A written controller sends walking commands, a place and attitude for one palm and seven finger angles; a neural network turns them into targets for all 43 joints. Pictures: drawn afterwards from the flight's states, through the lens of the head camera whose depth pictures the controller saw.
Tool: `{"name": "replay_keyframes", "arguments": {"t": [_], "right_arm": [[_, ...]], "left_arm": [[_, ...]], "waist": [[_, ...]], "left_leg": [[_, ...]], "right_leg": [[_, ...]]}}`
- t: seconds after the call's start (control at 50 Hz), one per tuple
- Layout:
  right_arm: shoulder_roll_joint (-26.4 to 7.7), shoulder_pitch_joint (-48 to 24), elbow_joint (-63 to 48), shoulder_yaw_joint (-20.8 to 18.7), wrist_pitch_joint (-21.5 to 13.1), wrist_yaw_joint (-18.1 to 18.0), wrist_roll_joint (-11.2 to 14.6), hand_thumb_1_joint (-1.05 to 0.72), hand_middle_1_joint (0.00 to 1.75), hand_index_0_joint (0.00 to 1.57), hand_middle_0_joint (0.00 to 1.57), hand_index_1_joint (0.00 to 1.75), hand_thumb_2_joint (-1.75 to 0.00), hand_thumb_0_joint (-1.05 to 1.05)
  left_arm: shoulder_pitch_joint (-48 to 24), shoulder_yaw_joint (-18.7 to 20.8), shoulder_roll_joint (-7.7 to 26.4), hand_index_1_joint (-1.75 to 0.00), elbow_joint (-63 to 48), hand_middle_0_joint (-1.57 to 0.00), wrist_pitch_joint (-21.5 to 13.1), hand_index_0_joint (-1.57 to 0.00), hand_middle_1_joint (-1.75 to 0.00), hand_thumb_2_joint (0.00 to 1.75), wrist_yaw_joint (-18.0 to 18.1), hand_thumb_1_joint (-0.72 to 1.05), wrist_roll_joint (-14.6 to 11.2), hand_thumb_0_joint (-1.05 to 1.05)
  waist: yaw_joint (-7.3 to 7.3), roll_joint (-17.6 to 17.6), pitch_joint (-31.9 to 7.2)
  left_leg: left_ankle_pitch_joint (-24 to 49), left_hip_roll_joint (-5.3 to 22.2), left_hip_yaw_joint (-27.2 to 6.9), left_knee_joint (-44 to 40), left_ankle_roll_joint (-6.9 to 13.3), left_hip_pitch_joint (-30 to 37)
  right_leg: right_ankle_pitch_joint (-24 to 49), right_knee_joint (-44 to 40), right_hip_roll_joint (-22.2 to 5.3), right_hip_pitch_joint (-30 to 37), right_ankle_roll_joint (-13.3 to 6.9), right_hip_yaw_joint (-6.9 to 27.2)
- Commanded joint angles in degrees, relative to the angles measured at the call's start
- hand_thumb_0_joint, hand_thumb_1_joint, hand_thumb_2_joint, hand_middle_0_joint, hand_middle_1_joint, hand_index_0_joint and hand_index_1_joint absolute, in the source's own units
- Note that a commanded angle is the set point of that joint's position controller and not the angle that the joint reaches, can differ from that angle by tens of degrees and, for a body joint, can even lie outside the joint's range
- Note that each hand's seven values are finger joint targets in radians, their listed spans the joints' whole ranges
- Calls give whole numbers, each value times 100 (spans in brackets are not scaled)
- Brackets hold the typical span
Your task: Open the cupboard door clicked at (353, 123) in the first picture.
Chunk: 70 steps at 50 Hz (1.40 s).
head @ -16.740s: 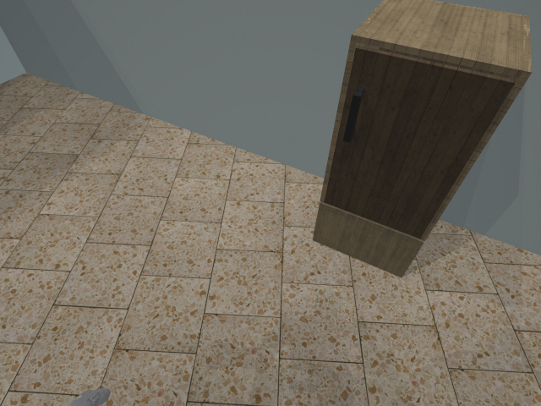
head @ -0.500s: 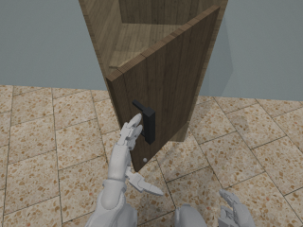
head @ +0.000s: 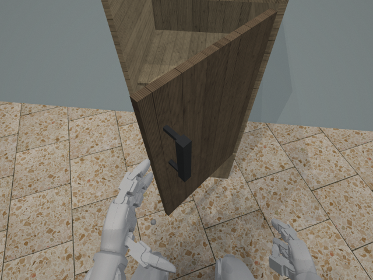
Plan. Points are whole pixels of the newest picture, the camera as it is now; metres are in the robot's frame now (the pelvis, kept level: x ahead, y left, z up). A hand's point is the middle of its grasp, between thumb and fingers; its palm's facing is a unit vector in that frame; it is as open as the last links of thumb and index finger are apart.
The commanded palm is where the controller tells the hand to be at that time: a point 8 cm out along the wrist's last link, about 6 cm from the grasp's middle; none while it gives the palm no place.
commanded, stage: slide the hand sideways off the handle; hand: left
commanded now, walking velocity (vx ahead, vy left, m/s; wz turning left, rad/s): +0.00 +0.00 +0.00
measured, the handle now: (177, 154) +0.36 +0.04 +0.05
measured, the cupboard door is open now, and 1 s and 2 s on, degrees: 51 51 51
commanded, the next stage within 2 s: draw the hand back to the body in 0.08 s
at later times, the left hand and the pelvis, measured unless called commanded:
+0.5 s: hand (116, 219) +0.21 +0.12 +0.11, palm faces -0.05 -1.00 -0.06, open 16.3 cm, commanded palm +0.19 +0.19 +0.11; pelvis +0.01 +0.00 +0.03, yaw +0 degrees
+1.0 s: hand (28, 203) +0.21 +0.22 +0.17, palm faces +0.23 -0.91 -0.35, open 13.7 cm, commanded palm +0.18 +0.27 +0.21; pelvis +0.03 +0.03 +0.08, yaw +0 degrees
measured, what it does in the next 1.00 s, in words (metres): rises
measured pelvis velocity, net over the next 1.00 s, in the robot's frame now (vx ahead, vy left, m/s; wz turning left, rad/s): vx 0.03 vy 0.03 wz -0.01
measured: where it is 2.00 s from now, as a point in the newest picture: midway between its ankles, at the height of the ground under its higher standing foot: outside the picture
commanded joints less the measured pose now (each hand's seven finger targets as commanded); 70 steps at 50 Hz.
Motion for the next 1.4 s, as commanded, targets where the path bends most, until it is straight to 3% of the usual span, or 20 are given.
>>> {"name": "replay_keyframes", "arguments": {"t": [0.0,0.16,0.24,0.26,0.28,0.36,0.38,0.44,0.54,0.66,0.68,0.7,0.72,0.82,0.98,1.14,1.2,1.24,1.36,1.38], "right_arm": [[-557,-176,-871,-252,-360,-57,38,-90,30,20,20,30,-90,0],[-616,-140,-915,-254,-492,-131,67,-90,30,20,20,30,-90,0],[-607,-56,-1097,-262,-417,-183,108,-90,30,20,20,30,-90,0],[-570,-45,-1148,-252,-397,-194,142,-90,30,20,20,30,-90,0],[-551,-8,-1143,-253,-357,-213,171,-90,30,20,20,30,-90,0],[-578,-19,-1181,-174,-325,-291,247,-90,30,20,20,30,-90,0],[-612,9,-1134,-167,-325,-319,255,-90,30,20,20,30,-90,0],[-696,6,-1126,-136,-392,-385,248,-90,30,20,20,30,-90,0],[-705,2,-1141,-116,-518,-411,266,-90,30,20,20,30,-90,0],[-650,-9,-1085,-95,-633,-415,354,-90,30,20,20,30,-90,0],[-641,14,-1106,-106,-491,-611,319,-90,30,20,20,30,-90,0],[-536,22,-1178,-41,-449,-676,294,-90,30,20,20,30,-90,0],[-539,56,-1132,-50,-429,-699,297,-90,30,20,20,30,-90,0],[-618,-56,-927,42,-409,-776,248,-90,30,20,20,30,-90,0],[-616,-264,-535,159,-736,-810,199,-90,30,20,20,30,-90,0],[-647,-541,-163,116,-868,-720,172,-90,30,20,20,30,-90,0],[-634,-585,-59,109,-896,-685,152,-90,30,20,20,30,-90,0],[-668,-632,9,84,-913,-668,147,-90,30,20,20,30,-90,0],[-676,-720,156,34,-934,-635,133,-90,30,20,20,30,-90,0],[-663,-724,197,34,-928,-620,131,-90,30,20,20,30,-90,0]], "left_arm": [[-124,188,231,-30,-1379,-15,-548,-15,-30,30,-181,-50,-66,0],[-187,95,225,-30,-1679,-15,-414,-15,-30,30,-368,-50,-206,0],[219,743,878,-30,-2400,-15,-159,-15,-30,30,-264,-50,-263,0],[326,727,811,-30,-2536,-15,-62,-15,-30,30,-266,-50,-306,0],[471,903,907,-30,-2517,-15,53,-15,-30,30,-254,-50,-363,0],[627,778,660,-30,-2406,-15,449,-15,-30,30,-385,-50,-547,0],[609,898,759,-30,-2299,-15,518,-15,-30,30,-444,-50,-599,0],[568,924,819,-30,-2303,-15,573,-15,-30,30,-668,-50,-706,0],[669,1398,1270,-30,-2791,-15,473,-15,-30,30,-918,-50,-893,0],[854,1819,1427,-30,-3076,-16,574,-16,-30,37,-958,-32,-1158,0],[1209,1969,2198,-30,-3188,-16,1073,-16,-30,39,-283,-29,-387,0],[1402,1744,1719,-30,-3328,-16,1367,-16,-30,40,4,-26,-323,0],[1481,1656,1567,-30,-3332,-16,1541,-16,-30,42,129,-22,-287,0],[1071,1852,1786,-30,-3333,-17,1933,-17,-30,50,538,-5,-69,0],[676,2353,2092,-30,-3547,-18,1985,-18,-30,62,787,23,1,0],[519,3006,2307,-30,-3296,-19,1915,-19,-30,74,752,51,-82,0],[382,3244,2402,-30,-3419,-19,1848,-19,-30,78,735,62,-107,0],[268,3438,2533,-30,-3418,-19,1822,-19,-30,81,734,69,-120,0],[-127,3905,2790,-30,-3516,-20,1713,-20,-30,90,754,90,-171,0],[35,3729,2547,-30,-3265,-20,1727,-20,-30,90,723,90,-172,0]], "waist": [[-144,-402,-1300],[-204,-307,-1390],[83,-184,-1894],[70,-166,-1879],[80,-316,-1784],[-119,-491,-1002],[-172,-614,-785],[-259,-727,-517],[-85,68,-612],[-12,275,-532],[303,305,-760],[168,300,-491],[112,192,-343],[76,-104,39],[205,341,199],[319,29,556],[341,308,534],[366,238,548],[380,565,628],[362,448,776]], "left_leg": [[1319,-267,-62,-656,174,355],[1268,-252,-99,-542,190,320],[1617,-272,-62,-888,205,737],[1667,-279,-21,-973,208,864],[1641,-271,-1,-1072,200,884],[1370,-271,2,-1351,209,969],[1215,-267,-9,-1406,203,954],[1145,-256,-56,-1527,229,1092],[1417,-262,-44,-1808,209,1586],[1797,-206,-84,-2175,182,2078],[2013,-96,17,-2524,195,2304],[2069,-109,24,-2648,200,2435],[2121,-86,13,-2683,195,2493],[2221,-41,-38,-3100,227,2932],[2673,-22,-106,-3816,180,3759],[3006,41,-75,-4415,125,4176],[3323,48,-42,-4559,99,4364],[3369,64,-54,-4659,85,4443],[3337,49,-13,-4879,64,4645],[3319,47,3,-4897,72,4632]], "right_leg": [[1705,-1071,114,1200,107,566],[1445,-1010,121,1008,112,546],[1816,-1166,144,1721,97,538],[1961,-1265,136,1838,126,548],[1983,-1388,140,1995,154,549],[1669,-1887,149,2015,239,534],[1419,-2024,148,1971,254,537],[1179,-2252,149,1975,258,539],[1440,-2278,181,2248,181,446],[1902,-2386,275,2519,166,223],[2028,-2671,82,2837,106,494],[2083,-2784,80,2847,133,403],[2132,-2834,79,2807,161,337],[2122,-3245,109,3166,187,208],[2289,-3733,97,3845,156,151],[2597,-4287,155,4508,150,129],[2826,-4394,143,4725,149,154],[2875,-4506,171,4848,135,154],[2924,-4732,179,5036,122,205],[2899,-4764,192,4961,133,187]]}}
